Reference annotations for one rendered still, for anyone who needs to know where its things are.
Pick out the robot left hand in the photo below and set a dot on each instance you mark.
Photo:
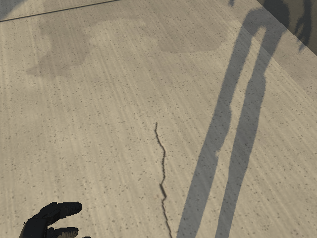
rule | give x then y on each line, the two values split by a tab
37	226

